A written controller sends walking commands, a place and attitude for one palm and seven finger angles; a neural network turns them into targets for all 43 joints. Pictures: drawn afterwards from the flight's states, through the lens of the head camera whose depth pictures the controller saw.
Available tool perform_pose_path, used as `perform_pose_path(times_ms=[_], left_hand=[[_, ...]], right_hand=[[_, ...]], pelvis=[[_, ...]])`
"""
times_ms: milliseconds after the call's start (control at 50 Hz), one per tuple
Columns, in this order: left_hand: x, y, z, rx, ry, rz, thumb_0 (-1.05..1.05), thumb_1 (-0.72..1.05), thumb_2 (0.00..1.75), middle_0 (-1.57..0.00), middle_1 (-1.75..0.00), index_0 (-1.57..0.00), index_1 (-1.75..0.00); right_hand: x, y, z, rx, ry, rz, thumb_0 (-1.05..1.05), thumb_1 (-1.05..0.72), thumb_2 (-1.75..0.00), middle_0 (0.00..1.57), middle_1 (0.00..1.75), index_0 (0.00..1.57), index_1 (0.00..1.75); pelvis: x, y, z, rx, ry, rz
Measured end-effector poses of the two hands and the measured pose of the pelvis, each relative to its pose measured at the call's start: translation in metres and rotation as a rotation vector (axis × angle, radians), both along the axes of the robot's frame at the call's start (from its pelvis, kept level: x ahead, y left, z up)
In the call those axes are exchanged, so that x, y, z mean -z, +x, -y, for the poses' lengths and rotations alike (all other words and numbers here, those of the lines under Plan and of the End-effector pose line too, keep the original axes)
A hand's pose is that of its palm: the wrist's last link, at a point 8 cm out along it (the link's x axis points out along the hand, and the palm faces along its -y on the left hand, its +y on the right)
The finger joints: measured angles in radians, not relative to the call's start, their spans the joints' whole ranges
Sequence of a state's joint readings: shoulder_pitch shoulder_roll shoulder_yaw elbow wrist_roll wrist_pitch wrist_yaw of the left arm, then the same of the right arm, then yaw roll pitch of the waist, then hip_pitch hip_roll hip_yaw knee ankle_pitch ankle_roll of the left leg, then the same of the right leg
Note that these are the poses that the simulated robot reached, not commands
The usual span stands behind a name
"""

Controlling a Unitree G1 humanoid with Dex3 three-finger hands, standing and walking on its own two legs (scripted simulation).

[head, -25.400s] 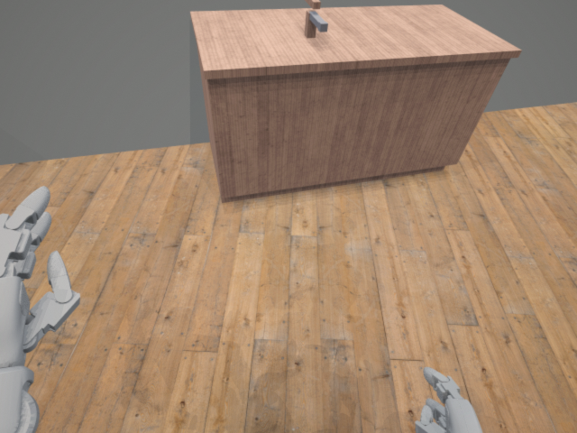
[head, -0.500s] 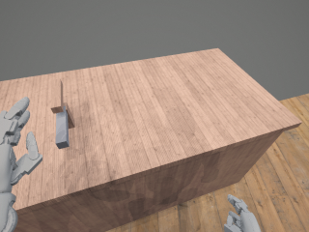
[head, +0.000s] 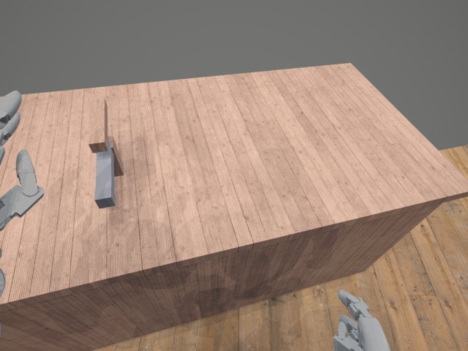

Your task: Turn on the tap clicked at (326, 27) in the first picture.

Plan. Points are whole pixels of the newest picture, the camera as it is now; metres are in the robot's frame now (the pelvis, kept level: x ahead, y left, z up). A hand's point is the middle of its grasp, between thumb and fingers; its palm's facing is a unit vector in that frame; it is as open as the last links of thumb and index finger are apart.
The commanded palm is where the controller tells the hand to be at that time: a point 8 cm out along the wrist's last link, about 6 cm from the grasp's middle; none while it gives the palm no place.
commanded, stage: come to a stop and stand still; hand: left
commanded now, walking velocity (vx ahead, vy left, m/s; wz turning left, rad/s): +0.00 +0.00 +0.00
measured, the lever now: (105, 197) +0.34 +0.29 +0.03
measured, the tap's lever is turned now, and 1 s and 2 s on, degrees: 0 0 0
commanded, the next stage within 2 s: look again from close up in 0.80 s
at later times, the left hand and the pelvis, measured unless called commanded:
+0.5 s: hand (54, 202) +0.24 +0.27 +0.17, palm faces +0.38 -0.87 -0.31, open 7.4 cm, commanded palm +0.18 +0.30 +0.17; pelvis +0.02 +0.02 +0.00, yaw +0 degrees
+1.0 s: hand (49, 214) +0.23 +0.27 +0.16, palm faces +0.38 -0.86 -0.35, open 7.4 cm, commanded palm +0.17 +0.30 +0.17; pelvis +0.01 +0.02 +0.00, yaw +0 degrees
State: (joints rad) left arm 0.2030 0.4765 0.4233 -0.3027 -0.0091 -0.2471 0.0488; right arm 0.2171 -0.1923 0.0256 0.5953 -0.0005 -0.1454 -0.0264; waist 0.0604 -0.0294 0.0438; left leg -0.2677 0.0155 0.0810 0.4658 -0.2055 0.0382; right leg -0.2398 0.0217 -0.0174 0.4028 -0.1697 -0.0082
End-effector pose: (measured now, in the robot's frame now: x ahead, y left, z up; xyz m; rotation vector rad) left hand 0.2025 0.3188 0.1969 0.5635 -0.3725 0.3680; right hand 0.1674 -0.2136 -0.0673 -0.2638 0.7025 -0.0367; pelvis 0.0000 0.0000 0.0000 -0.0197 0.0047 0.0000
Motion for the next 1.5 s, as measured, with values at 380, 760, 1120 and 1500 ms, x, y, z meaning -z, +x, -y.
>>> perform_pose_path(times_ms=[380,760,1120,1500], left_hand=[[0.024,-0.006,0.001,0.006,-0.151,-0.010,0.01,0.89,0.90,-0.21,-0.30,-0.22,-0.31],[0.025,-0.012,0.003,0.026,-0.150,-0.053,0.01,0.89,0.90,-0.21,-0.30,-0.21,-0.31],[0.023,-0.017,0.011,0.039,-0.130,-0.073,0.01,0.89,0.90,-0.21,-0.30,-0.21,-0.31],[0.008,0.002,-0.002,-0.052,-0.212,-0.141,0.01,0.89,0.90,-0.20,-0.30,-0.21,-0.31]], right_hand=[[-0.003,0.013,-0.013,0.023,-0.003,0.023,0.01,-0.90,-0.90,0.20,0.30,0.21,0.30],[-0.013,0.025,-0.024,0.014,-0.001,0.053,0.01,-0.90,-0.90,0.20,0.30,0.21,0.30],[-0.006,0.004,-0.012,0.059,0.003,0.025,0.01,-0.90,-0.90,0.20,0.30,0.21,0.30],[0.004,0.029,-0.007,-0.068,0.037,0.044,0.01,-0.90,-0.90,0.20,0.30,0.21,0.30]], pelvis=[[0.001,0.017,-0.018,-0.005,0.000,0.015],[-0.001,0.015,-0.023,-0.008,-0.006,0.015],[-0.001,0.009,-0.020,-0.007,-0.005,0.018],[0.006,0.006,-0.005,-0.044,0.017,0.023]])
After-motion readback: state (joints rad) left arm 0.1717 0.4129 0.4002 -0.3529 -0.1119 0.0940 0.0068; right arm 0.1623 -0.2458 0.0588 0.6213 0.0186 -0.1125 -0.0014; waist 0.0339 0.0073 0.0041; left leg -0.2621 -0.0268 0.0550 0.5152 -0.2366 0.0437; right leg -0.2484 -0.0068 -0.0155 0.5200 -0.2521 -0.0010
